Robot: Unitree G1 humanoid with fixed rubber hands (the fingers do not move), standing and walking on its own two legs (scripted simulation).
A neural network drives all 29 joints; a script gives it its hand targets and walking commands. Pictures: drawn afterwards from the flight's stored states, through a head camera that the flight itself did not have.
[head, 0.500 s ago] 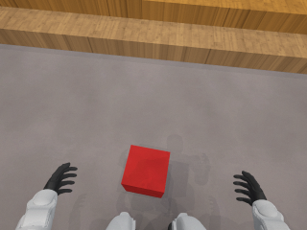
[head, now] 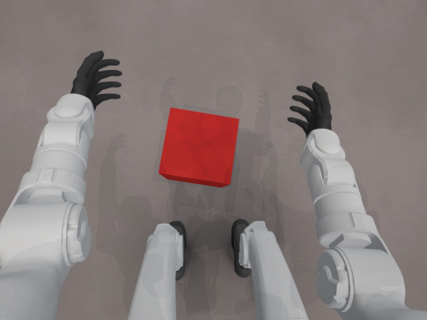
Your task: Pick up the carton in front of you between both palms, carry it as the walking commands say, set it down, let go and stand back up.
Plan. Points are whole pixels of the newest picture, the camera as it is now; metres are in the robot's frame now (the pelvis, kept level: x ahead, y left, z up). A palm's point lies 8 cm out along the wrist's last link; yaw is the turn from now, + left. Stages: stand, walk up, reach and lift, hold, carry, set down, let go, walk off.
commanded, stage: reach and lift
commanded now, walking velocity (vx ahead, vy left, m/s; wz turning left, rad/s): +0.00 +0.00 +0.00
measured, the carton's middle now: (199, 152) +0.47 +0.01 -0.52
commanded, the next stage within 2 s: none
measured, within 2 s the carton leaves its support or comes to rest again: leaves its support in 1.82 s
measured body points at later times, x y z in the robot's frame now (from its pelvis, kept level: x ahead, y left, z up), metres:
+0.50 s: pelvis +0.00 +0.00 -0.14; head +0.33 +0.03 +0.17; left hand +0.51 +0.20 -0.31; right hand +0.46 -0.19 -0.30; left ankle +0.09 +0.10 -0.61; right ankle +0.09 -0.14 -0.61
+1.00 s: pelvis -0.04 -0.01 -0.27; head +0.32 +0.02 -0.01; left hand +0.51 +0.18 -0.47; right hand +0.47 -0.20 -0.45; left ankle +0.09 +0.10 -0.61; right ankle +0.09 -0.14 -0.61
